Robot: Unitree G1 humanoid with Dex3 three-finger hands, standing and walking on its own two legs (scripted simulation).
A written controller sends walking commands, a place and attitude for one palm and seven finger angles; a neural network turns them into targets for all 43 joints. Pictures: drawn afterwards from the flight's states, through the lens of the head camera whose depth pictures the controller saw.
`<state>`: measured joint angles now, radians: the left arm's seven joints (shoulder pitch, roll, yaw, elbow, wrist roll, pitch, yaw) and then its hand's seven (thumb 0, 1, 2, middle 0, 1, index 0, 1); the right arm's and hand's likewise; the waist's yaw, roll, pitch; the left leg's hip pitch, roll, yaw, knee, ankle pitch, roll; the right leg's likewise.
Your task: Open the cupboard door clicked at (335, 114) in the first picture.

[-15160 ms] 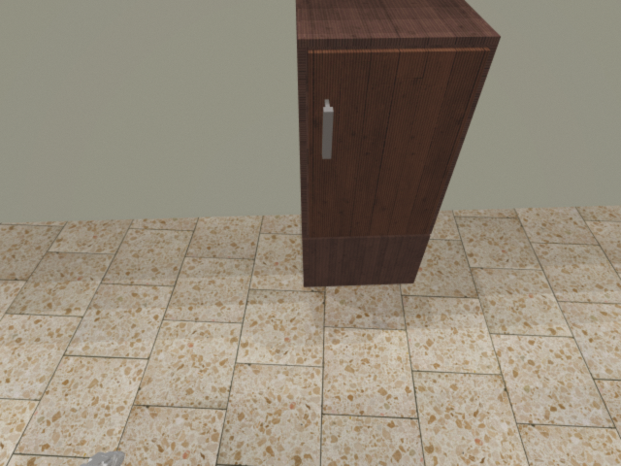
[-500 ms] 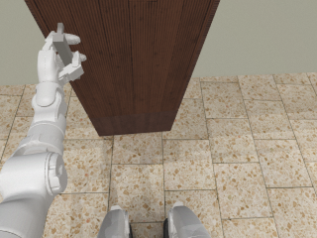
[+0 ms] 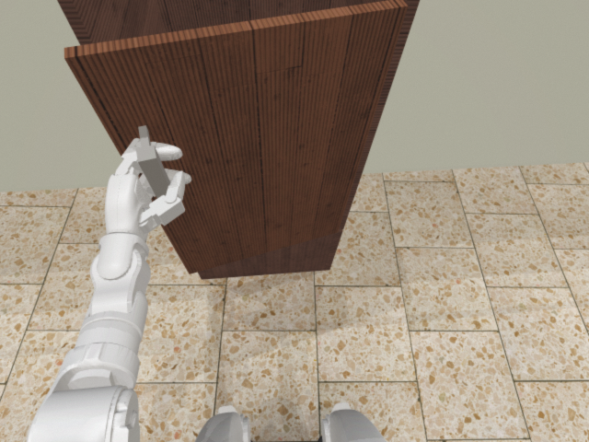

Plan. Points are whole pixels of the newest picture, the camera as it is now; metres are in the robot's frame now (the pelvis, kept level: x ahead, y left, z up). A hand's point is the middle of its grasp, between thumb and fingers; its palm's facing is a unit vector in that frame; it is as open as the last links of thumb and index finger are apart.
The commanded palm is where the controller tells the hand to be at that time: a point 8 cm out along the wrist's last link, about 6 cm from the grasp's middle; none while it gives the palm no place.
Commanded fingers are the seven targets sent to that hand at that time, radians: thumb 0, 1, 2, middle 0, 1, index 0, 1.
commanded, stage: pull the door open along its arc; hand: left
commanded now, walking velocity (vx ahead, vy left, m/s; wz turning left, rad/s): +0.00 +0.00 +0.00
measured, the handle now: (158, 172) +0.48 +0.18 +0.04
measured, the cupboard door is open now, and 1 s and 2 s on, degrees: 13 43 49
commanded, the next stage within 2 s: open thumb and fingers to let go in 0.54 s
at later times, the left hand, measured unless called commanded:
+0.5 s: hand (263, 293) +0.29 +0.03 +0.05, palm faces +0.33 -0.94 -0.03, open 6.0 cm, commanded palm +0.22 +0.06 +0.04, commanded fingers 0.00 0.90 0.90 -0.40 -1.35 -0.40 -1.35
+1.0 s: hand (269, 299) +0.29 +0.02 +0.04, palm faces +0.41 -0.91 -0.04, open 9.2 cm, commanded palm +0.24 +0.06 +0.04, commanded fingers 0.00 -0.43 0.33 -0.31 -1.21 -0.31 -1.21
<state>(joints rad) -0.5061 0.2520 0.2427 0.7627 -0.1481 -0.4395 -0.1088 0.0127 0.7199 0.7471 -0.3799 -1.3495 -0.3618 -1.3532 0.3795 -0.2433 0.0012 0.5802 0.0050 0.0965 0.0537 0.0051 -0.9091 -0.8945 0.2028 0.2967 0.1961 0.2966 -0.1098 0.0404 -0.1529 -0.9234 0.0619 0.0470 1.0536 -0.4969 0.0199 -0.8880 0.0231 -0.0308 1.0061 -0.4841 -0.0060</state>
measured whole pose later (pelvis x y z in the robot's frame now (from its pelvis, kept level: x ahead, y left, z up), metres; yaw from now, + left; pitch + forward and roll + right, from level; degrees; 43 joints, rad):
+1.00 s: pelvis -0.01 -0.06 +0.00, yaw +6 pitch +14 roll +2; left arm 0.03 -0.11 -0.21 0.27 0.09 -0.33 0.56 0.01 0.19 0.60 -0.35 -1.27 -0.36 -1.28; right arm 0.20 -0.21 -0.01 0.61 -0.08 -0.05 0.03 0.01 -0.91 -0.90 0.20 0.30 0.19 0.30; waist -0.01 0.04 -0.16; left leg -0.82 0.03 -0.05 1.01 -0.45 -0.05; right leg -0.78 0.00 -0.12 1.06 -0.53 -0.09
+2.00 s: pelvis -0.03 -0.02 -0.01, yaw +3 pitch +13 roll +0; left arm 0.15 -0.02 -0.34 0.10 0.06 -0.33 0.21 -0.01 -0.50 0.30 -0.19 -0.32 -0.19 -0.33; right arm 0.25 -0.20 0.02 0.46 -0.02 -0.01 0.04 0.01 -0.91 -0.89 0.20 0.30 0.20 0.30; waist -0.02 0.03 -0.13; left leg -0.85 0.02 0.02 1.11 -0.49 0.00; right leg -0.82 -0.02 -0.05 1.12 -0.53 -0.03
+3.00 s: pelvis -0.02 -0.03 -0.03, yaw +4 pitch +14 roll -1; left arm 0.54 0.16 -0.11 -0.29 -0.12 -0.33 -0.08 -0.01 -0.50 0.30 -0.15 -0.30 -0.15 -0.31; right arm 0.25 -0.21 0.00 0.39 0.02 -0.04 -0.03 0.01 -0.91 -0.89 0.20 0.30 0.20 0.30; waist 0.01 0.06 -0.15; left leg -0.91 0.03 -0.02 1.21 -0.55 -0.02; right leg -0.86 0.00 -0.09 1.19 -0.58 -0.04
